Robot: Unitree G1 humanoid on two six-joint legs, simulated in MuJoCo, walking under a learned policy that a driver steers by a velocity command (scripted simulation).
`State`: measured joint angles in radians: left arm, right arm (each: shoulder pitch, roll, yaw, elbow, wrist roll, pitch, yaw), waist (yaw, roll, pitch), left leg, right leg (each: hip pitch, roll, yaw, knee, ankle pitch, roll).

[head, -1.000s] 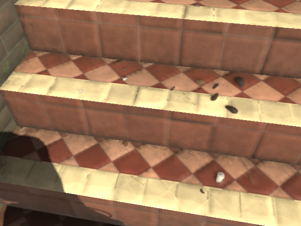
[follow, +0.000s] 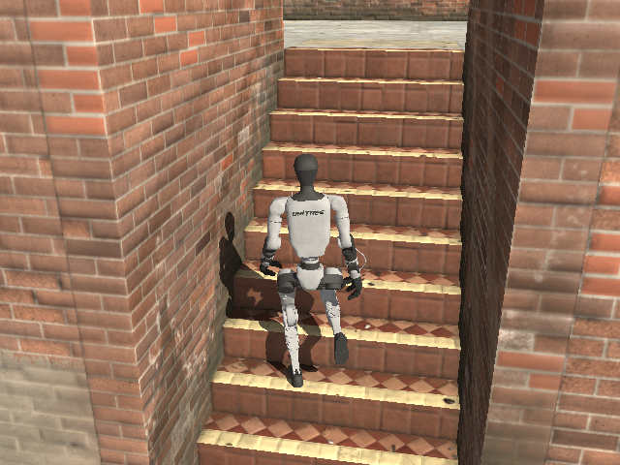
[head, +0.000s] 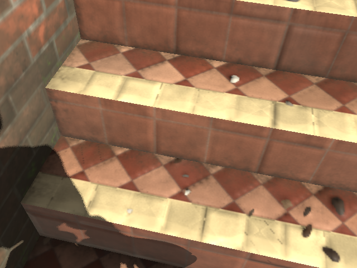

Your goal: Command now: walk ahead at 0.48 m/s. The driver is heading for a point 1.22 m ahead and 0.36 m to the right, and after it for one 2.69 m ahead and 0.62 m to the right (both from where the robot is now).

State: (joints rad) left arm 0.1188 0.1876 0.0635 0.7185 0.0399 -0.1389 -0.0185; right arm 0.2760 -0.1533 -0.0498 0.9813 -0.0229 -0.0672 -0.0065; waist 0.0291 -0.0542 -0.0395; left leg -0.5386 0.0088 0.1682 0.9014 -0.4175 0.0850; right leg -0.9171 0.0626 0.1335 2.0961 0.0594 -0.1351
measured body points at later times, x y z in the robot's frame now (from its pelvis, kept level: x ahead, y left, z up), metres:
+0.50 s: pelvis +0.26 +0.01 +0.20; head +0.24 +0.03 +0.65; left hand +0.29 +0.26 +0.04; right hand +0.42 -0.22 +0.14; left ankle +0.27 +0.14 -0.21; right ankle +0.23 -0.02 -0.49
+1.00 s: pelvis +0.53 +0.01 +0.43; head +0.54 +0.02 +0.88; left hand +0.84 +0.09 +0.38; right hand +0.41 -0.23 +0.29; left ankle +0.55 +0.11 -0.30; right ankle +0.51 -0.15 +0.02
